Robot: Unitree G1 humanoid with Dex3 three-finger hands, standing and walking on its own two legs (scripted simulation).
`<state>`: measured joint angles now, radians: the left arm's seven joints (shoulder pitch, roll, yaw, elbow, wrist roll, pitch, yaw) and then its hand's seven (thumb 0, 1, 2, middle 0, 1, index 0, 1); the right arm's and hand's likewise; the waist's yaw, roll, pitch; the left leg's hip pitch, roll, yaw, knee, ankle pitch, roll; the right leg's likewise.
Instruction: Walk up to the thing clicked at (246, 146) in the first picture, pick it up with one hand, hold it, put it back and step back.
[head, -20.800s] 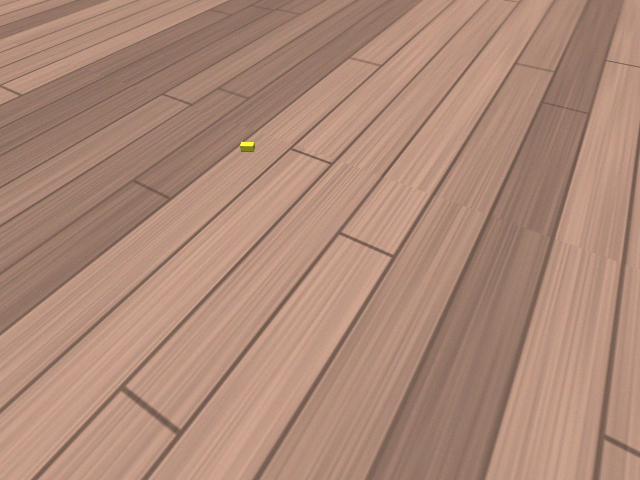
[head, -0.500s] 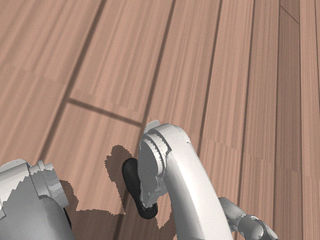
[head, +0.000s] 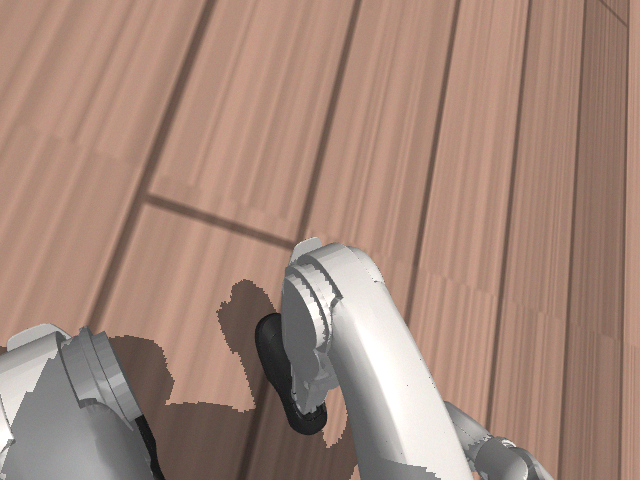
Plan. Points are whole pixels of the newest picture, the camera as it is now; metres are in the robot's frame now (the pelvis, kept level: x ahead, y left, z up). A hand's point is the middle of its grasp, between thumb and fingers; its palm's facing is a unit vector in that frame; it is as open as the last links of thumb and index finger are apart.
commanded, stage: close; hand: left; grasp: from above
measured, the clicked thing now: out of the picture +0.43 +0.31 -0.29
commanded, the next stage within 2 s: settle in 0.92 s
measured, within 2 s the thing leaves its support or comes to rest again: leaves its support in 1.26 s
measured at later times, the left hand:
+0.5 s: hand out of the picture +0.42 +0.32 -0.26, palm faces -0.43 -0.08 -0.90, open 9.0 cm
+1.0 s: hand out of the picture +0.41 +0.32 -0.25, palm faces -0.48 -0.07 -0.87, open 6.9 cm
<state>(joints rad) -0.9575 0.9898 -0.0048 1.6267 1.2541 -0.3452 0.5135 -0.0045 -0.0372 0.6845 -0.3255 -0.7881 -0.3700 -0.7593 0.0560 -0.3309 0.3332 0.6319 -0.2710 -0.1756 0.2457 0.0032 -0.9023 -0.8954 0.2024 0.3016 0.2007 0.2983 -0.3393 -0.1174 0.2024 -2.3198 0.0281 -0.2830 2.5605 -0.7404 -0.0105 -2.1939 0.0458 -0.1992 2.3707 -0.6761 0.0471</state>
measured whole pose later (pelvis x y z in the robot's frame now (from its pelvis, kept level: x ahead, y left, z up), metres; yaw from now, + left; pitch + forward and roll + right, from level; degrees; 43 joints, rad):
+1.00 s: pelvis -0.01 +0.00 -0.01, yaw +0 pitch +26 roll -14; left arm -0.95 0.99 0.02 1.63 1.33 -0.36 0.60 0.00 0.55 0.18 -0.79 -0.25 -0.87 -0.24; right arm 0.06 -0.32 0.31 0.66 -0.31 -0.17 0.21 0.00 -0.91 -0.90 0.20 0.30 0.20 0.30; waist -0.34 -0.15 0.18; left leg -2.33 0.04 -0.28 2.57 -0.72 -0.01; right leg -2.23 0.06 -0.19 2.38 -0.64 0.05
